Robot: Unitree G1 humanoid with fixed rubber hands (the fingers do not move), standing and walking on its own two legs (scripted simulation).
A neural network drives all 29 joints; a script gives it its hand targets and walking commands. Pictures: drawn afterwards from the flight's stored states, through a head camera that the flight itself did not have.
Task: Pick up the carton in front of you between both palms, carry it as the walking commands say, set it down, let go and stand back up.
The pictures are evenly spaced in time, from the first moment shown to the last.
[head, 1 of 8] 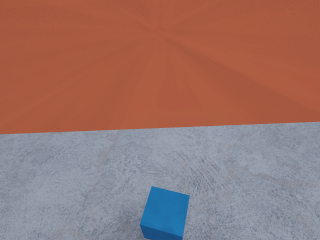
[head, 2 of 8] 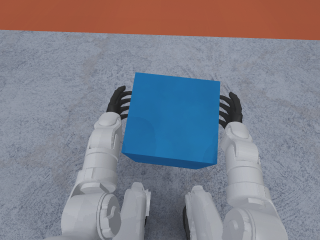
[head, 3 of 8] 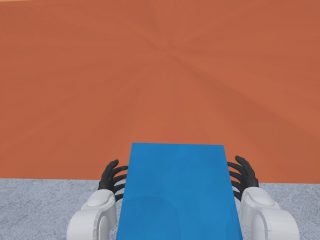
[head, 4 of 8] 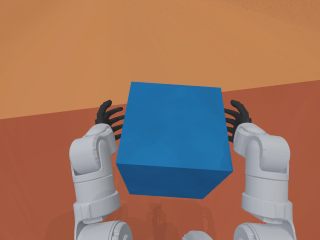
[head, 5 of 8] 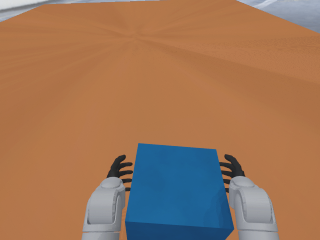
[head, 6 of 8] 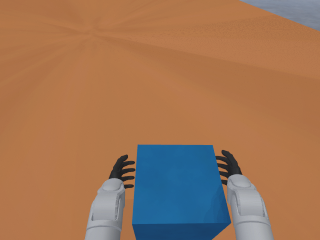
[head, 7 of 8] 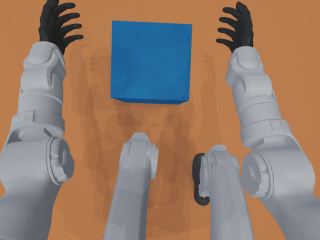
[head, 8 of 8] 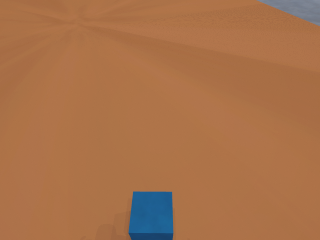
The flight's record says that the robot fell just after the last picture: no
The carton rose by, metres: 1.19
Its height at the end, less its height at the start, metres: +0.47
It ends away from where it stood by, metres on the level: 5.27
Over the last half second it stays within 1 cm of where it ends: yes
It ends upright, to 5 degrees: yes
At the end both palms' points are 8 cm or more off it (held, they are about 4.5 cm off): yes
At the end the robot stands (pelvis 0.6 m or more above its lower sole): yes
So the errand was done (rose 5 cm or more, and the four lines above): yes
